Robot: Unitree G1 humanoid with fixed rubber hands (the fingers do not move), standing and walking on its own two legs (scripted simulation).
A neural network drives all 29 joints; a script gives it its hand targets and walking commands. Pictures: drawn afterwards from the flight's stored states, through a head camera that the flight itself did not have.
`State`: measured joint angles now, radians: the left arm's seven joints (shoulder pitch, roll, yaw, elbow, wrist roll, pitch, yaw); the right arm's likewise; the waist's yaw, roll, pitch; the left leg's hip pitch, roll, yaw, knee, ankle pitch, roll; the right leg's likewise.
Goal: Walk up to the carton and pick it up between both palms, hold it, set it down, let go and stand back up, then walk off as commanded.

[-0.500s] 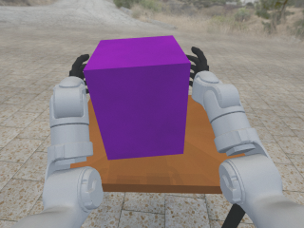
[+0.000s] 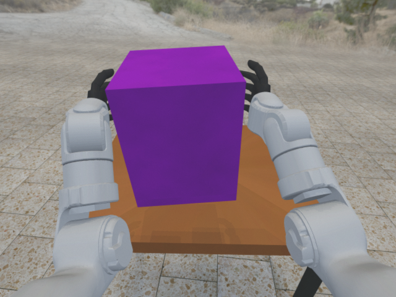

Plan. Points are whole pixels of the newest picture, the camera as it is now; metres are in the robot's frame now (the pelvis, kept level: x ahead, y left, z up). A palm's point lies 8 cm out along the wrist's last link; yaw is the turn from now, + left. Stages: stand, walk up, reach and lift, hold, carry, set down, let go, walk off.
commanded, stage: hold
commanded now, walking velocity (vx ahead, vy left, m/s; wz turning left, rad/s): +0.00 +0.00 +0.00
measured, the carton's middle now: (182, 124) +0.39 +0.00 +0.25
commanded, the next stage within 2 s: none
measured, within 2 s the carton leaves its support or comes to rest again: neither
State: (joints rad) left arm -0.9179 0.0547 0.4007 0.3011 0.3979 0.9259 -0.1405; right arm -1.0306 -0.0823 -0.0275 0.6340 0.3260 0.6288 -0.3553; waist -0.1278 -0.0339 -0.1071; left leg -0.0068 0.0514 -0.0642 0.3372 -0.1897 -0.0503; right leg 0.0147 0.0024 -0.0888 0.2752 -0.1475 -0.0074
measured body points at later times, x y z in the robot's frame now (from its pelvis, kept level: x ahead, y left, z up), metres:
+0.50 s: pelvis +0.00 +0.00 +0.00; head -0.10 +0.03 +0.44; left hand +0.37 +0.15 +0.30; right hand +0.37 -0.14 +0.32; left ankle +0.01 +0.15 -0.75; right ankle +0.01 -0.11 -0.75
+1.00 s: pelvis -0.01 +0.00 +0.00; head -0.11 +0.03 +0.44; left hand +0.37 +0.15 +0.30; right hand +0.36 -0.14 +0.32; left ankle +0.01 +0.15 -0.75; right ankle +0.01 -0.11 -0.75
